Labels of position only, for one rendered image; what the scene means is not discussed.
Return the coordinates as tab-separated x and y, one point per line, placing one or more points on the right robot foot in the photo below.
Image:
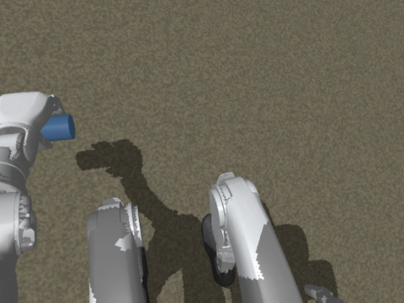
223	279

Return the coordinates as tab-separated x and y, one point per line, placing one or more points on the right robot hand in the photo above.
321	294

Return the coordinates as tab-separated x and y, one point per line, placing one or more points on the left robot arm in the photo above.
18	224

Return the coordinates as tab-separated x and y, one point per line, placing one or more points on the can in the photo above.
59	127

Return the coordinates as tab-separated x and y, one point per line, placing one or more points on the left robot hand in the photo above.
30	108

